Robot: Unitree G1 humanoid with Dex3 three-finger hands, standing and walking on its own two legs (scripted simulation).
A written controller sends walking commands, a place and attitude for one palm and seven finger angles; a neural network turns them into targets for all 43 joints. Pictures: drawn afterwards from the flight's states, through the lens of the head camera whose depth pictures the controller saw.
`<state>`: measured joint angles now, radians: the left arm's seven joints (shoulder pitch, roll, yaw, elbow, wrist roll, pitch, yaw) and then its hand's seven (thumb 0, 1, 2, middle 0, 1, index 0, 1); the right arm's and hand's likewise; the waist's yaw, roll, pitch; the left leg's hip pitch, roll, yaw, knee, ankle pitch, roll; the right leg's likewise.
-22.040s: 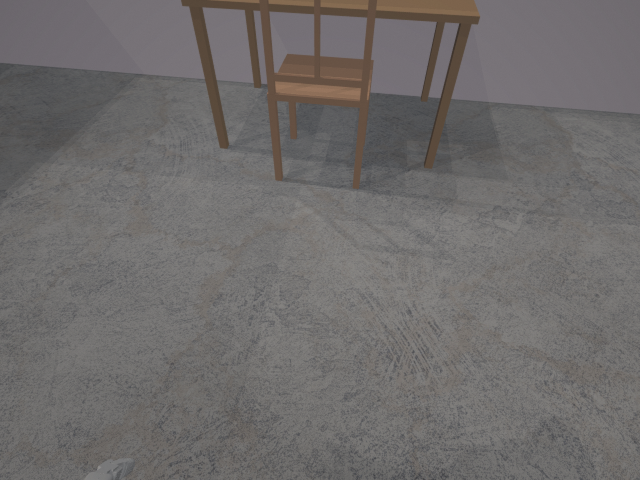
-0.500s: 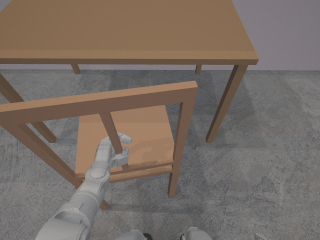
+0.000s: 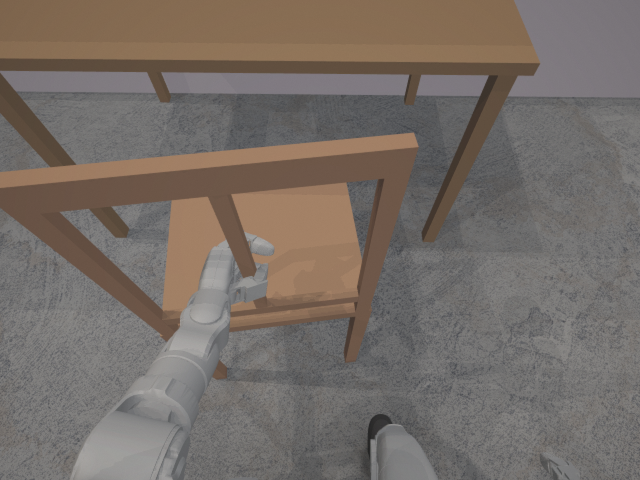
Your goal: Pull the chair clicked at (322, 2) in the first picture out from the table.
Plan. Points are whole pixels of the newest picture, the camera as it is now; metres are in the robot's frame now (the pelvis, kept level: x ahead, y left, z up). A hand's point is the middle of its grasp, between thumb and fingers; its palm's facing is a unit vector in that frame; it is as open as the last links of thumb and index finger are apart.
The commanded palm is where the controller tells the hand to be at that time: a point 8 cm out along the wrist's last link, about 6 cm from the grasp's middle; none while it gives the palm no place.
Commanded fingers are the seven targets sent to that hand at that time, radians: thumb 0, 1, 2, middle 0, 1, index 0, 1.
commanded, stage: step backward, pulling the chair out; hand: left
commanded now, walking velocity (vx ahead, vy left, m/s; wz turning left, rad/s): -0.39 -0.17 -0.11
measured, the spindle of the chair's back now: (245, 261) +0.40 +0.10 -0.04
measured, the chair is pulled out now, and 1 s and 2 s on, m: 0.23 0.34 0.49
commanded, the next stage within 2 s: none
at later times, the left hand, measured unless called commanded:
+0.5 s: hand (243, 325) +0.31 +0.10 -0.06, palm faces -0.11 -0.97 -0.21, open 5.3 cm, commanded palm +0.31 +0.15 -0.05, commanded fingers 0.00 0.90 0.90 -0.50 -1.45 -0.50 -1.45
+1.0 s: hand (235, 359) +0.27 +0.11 -0.06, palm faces -0.06 -0.97 -0.22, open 5.4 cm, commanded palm +0.27 +0.16 -0.05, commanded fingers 0.00 0.90 0.90 -0.50 -1.45 -0.50 -1.45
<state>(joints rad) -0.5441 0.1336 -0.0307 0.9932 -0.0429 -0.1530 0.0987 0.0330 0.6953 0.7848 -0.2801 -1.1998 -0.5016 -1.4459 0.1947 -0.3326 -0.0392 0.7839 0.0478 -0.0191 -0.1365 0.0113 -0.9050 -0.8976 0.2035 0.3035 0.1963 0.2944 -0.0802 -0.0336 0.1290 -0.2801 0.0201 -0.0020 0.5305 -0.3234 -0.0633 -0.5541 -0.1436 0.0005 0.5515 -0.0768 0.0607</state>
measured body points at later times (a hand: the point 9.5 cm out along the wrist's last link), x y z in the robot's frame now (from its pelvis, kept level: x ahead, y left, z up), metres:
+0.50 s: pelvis -0.06 +0.02 -0.01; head +0.01 -0.01 +0.44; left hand +0.31 +0.15 -0.04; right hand -0.02 -0.26 -0.14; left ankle -0.04 +0.16 -0.72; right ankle +0.10 -0.15 -0.71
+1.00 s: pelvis -0.10 +0.00 -0.01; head -0.03 -0.02 +0.44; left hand +0.26 +0.16 -0.04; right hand -0.03 -0.26 -0.14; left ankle -0.05 +0.16 -0.72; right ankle +0.02 -0.13 -0.72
